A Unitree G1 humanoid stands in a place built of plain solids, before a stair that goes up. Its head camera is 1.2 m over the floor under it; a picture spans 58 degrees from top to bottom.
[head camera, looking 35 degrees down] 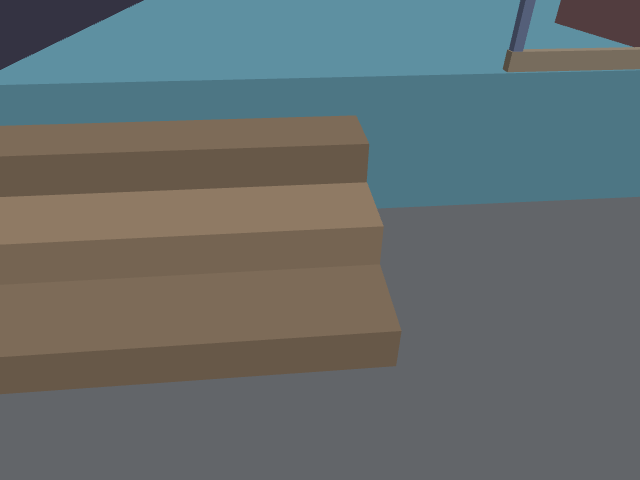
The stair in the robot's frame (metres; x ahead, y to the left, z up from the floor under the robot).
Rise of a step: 0.17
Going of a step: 0.35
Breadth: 1.65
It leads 5 degrees to the left of straight ahead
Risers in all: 4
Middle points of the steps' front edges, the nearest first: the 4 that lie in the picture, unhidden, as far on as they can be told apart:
0.89 0.56 0.17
1.24 0.59 0.35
1.58 0.62 0.52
1.93 0.65 0.69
